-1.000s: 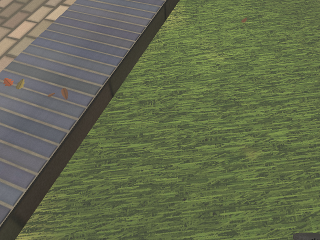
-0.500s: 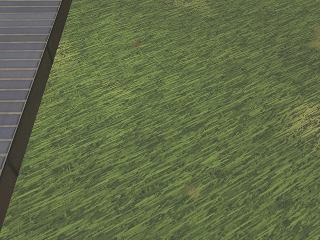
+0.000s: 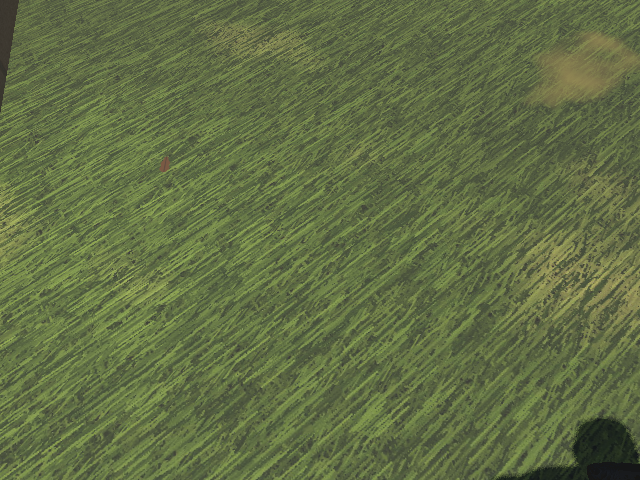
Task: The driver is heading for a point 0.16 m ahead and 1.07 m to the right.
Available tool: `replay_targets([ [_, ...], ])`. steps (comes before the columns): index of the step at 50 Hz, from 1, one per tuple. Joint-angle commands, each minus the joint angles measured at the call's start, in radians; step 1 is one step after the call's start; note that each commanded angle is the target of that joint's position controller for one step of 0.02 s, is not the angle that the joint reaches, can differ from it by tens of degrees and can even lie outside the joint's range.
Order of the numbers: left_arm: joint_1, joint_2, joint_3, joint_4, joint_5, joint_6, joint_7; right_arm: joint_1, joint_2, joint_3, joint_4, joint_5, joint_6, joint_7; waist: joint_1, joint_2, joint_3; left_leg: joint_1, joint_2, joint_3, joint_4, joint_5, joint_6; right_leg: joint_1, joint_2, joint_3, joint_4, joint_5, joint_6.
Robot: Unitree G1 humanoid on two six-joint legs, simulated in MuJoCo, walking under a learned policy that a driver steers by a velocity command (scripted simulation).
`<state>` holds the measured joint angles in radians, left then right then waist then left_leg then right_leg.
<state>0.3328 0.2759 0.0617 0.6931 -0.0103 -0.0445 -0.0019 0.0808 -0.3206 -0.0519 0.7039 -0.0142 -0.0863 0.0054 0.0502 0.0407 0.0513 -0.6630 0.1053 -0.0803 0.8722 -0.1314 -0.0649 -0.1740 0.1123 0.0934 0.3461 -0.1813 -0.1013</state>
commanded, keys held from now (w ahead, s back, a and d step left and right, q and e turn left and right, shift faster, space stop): w+e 0.34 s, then w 0.50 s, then w+e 0.16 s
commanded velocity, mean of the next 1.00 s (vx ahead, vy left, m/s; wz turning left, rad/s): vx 0.50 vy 0.00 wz -0.37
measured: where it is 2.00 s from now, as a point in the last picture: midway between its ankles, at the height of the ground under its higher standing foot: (525, 250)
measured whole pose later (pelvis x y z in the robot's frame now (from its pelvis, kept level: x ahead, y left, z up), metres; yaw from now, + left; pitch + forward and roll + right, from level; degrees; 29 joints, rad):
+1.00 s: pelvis +0.52 -0.10 +0.00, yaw -20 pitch +1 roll -1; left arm 0.36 0.27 0.06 0.80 -0.01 -0.07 -0.01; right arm 0.11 -0.32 -0.04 0.77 0.00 -0.07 0.01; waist 0.06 0.05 0.02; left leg -0.64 0.12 -0.04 0.82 -0.12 -0.04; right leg -0.12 0.07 0.00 0.27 -0.18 -0.07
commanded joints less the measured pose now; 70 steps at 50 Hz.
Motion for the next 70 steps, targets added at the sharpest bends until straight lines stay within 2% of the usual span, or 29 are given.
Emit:
replay_targets([
  [1,-0.027,0.181,0.050,-0.059,-0.006,-0.013,0.018,-0.078,-0.040,-0.006,-0.071,0.002,-0.009,0.005,-0.004,-0.102,-0.033,0.097,-0.057,0.031,-0.199,0.186,-0.018,-0.080,-0.190,0.166,-0.117,0.146,-0.137],
  [6,0.043,0.175,0.051,-0.014,-0.018,-0.002,0.024,-0.158,-0.072,-0.015,-0.103,0.020,-0.027,0.025,0.021,-0.120,-0.026,0.157,-0.093,-0.005,-0.359,0.199,0.014,0.003,-0.231,0.273,-0.020,0.063,-0.110],
  [10,0.017,0.145,0.044,-0.014,-0.011,0.012,0.025,0.024,-0.122,-0.047,-0.063,0.015,-0.042,0.019,-0.080,-0.158,-0.096,0.409,-0.099,0.021,-0.429,0.076,0.091,0.032,-0.199,0.311,0.175,0.195,-0.056],
  [11,0.017,0.089,0.022,-0.030,0.001,0.010,0.020,0.165,-0.167,-0.061,-0.050,-0.003,-0.046,0.011,-0.141,-0.087,-0.233,0.667,0.035,-0.097,-0.398,0.050,0.152,-0.071,-0.141,0.247,0.423,0.118,-0.019],
  [12,0.157,0.022,0.002,-0.049,-0.021,0.002,0.021,0.277,-0.251,-0.081,-0.024,-0.017,-0.035,0.009,-0.101,0.210,-0.386,1.032,0.279,-0.538,-0.466,-0.127,0.319,-0.423,0.013,0.104,0.775,-0.327,0.065],
  [13,0.174,0.110,0.011,-0.039,-0.034,-0.003,0.024,0.284,-0.184,-0.070,-0.017,0.015,-0.029,0.017,-0.107,0.245,-0.376,1.041,0.339,-0.757,-0.550,-0.393,0.342,-0.581,-0.055,0.109,0.942,-0.404,0.081],
  [14,0.064,0.182,0.031,-0.040,-0.034,0.001,0.024,0.233,-0.109,-0.050,-0.032,0.019,-0.023,0.011,-0.136,0.124,-0.231,0.919,0.290,-0.608,-0.579,-0.432,0.294,-0.622,-0.101,0.106,0.988,-0.311,0.091],
  [15,-0.013,0.190,0.035,-0.055,-0.022,0.006,0.026,0.181,-0.087,-0.041,-0.037,0.010,-0.014,0.006,-0.129,0.050,-0.142,0.789,0.246,-0.453,-0.588,-0.320,0.256,-0.599,-0.136,0.063,0.973,-0.236,0.096],
  [17,-0.060,0.156,0.039,-0.071,-0.011,0.009,0.019,0.136,-0.052,-0.027,-0.021,-0.003,-0.012,0.001,-0.088,0.051,-0.050,0.614,0.169,-0.258,-0.633,-0.106,0.230,-0.532,-0.190,0.055,0.882,-0.155,0.093],
  [22,-0.092,0.056,0.011,-0.085,-0.006,0.018,0.010,0.172,-0.083,-0.039,0.036,0.014,-0.031,0.011,-0.069,0.041,-0.024,0.553,0.155,-0.095,-0.723,0.086,0.281,-0.508,-0.203,0.026,0.671,-0.090,0.097],
  [31,-0.345,0.058,-0.009,-0.142,-0.010,-0.017,-0.037,0.276,-0.157,-0.049,0.119,0.046,0.007,0.007,-0.128,0.038,0.018,0.642,0.159,0.058,-0.715,0.200,0.237,-0.398,-0.174,-0.085,0.240,0.129,0.073],
  [33,-0.332,0.084,0.001,-0.144,-0.006,-0.018,-0.040,0.279,-0.173,-0.052,0.134,0.053,0.020,0.004,-0.096,0.055,0.002,0.687,0.176,0.068,-0.652,0.344,0.219,-0.332,-0.147,-0.107,0.193,0.066,0.043],
  [35,-0.114,0.149,0.041,-0.073,0.003,-0.016,-0.032,0.270,-0.162,-0.042,0.140,0.054,0.029,-0.003,0.028,0.041,-0.134,0.628,0.114,0.145,-0.384,0.588,0.171,0.010,-0.091,-0.153,0.127,0.096,-0.007],
  [36,0.062,0.214,0.065,-0.034,0.007,-0.010,-0.018,0.267,-0.118,-0.021,0.119,0.030,0.025,-0.008,0.103,-0.024,-0.258,0.435,0.071,0.173,-0.114,0.381,0.129,0.301,-0.221,0.000,0.162,0.103,-0.059],
  [37,0.107,0.320,0.080,-0.022,0.011,-0.006,-0.011,0.360,0.006,0.020,0.078,0.010,0.007,-0.001,0.034,-0.288,-0.375,0.050,-0.108,0.165,0.256,-0.306,0.062,0.587,-0.481,0.496,0.070,-0.062,-0.222],
  [38,0.114,0.233,0.059,-0.026,-0.001,-0.010,-0.012,0.310,-0.080,0.001,0.092,0.033,-0.014,0.003,0.075,-0.226,-0.411,-0.062,-0.098,0.009,0.398,-0.452,0.067,0.571,-0.502,0.636,-0.024,-0.164,-0.244],
  [39,0.052,0.191,0.041,-0.024,0.000,-0.018,-0.014,0.228,-0.129,-0.015,0.059,0.060,-0.026,0.008,0.065,-0.203,-0.257,-0.141,-0.047,0.011,0.418,-0.381,0.082,0.465,-0.461,0.482,-0.035,-0.112,-0.201],
  [42,-0.090,0.105,0.015,-0.029,0.016,-0.031,-0.020,0.183,-0.104,-0.017,0.062,0.030,-0.020,0.005,-0.029,-0.131,-0.108,-0.017,0.041,0.020,0.277,-0.187,0.077,0.148,-0.349,0.227,-0.108,0.126,-0.147],
  [45,-0.103,0.120,0.021,-0.011,0.006,-0.046,-0.019,0.187,-0.058,-0.009,0.058,0.015,0.005,0.007,-0.071,-0.109,-0.076,0.047,0.039,0.032,0.177,-0.134,0.045,0.027,-0.328,0.171,-0.180,0.206,-0.174],
  [48,-0.074,0.150,0.033,0.018,0.001,-0.046,-0.003,0.068,-0.039,0.001,0.021,0.005,0.007,0.005,-0.050,-0.087,-0.021,0.024,0.020,0.034,-0.035,0.023,0.018,-0.009,-0.294,0.112,-0.210,0.197,-0.164],
  [55,0.043,0.186,0.047,0.084,-0.019,-0.028,0.016,-0.132,-0.058,0.003,-0.035,0.024,-0.015,0.029,0.004,-0.097,0.003,0.152,-0.053,0.008,-0.353,0.207,0.029,0.027,-0.301,0.138,-0.132,0.092,-0.101],
  [58,0.048,0.190,0.052,0.095,-0.012,-0.012,0.022,-0.081,-0.094,-0.012,-0.025,0.023,-0.026,0.029,-0.034,-0.129,-0.020,0.252,-0.067,0.022,-0.392,0.096,0.062,0.072,-0.316,0.189,-0.031,0.130,-0.072],
  [60,0.044,0.126,0.028,0.082,0.001,-0.006,0.020,0.133,-0.156,-0.043,0.022,0.010,-0.032,0.016,-0.136,-0.094,-0.173,0.595,-0.007,-0.006,-0.395,0.070,0.126,-0.022,-0.213,0.135,0.254,0.167,-0.018],
  [61,0.116,0.047,0.005,0.050,0.000,-0.014,0.019,0.261,-0.240,-0.065,0.034,-0.006,-0.026,0.008,-0.147,0.103,-0.344,0.958,0.220,-0.309,-0.408,-0.038,0.231,-0.313,-0.087,0.024,0.609,-0.094,0.050],
  [62,0.165,0.051,0.000,0.037,-0.020,-0.026,0.019,0.298,-0.221,-0.063,0.052,0.004,-0.013,0.016,-0.129,0.306,-0.410,1.049,0.329,-0.663,-0.550,-0.276,0.315,-0.524,-0.058,0.037,0.839,-0.426,0.074],
  [63,0.109,0.149,0.027,0.046,-0.038,-0.025,0.019,0.243,-0.135,-0.040,0.039,0.014,-0.010,0.015,-0.136,0.170,-0.272,0.939,0.302,-0.586,-0.587,-0.396,0.281,-0.601,-0.118,0.078,0.935,-0.363,0.075],
  [64,0.034,0.168,0.034,0.033,-0.035,-0.019,0.020,0.192,-0.095,-0.030,0.032,0.015,-0.006,0.012,-0.129,0.100,-0.171,0.816,0.267,-0.433,-0.597,-0.340,0.247,-0.605,-0.158,0.045,0.937,-0.282,0.074],
  [66,-0.009,0.138,0.038,0.026,-0.019,-0.004,0.020,0.108,-0.044,-0.017,0.040,0.002,-0.009,0.011,-0.080,0.073,-0.068,0.619,0.191,-0.233,-0.650,-0.145,0.225,-0.534,-0.219,0.033,0.851,-0.170,0.077],
  [70,-0.037,0.073,0.029,0.000,-0.016,0.026,0.014,0.093,-0.069,-0.033,0.068,0.004,-0.028,0.006,-0.053,0.055,-0.027,0.529,0.177,-0.045,-0.731,0.051,0.248,-0.499,-0.251,0.014,0.758,-0.071,0.092],
])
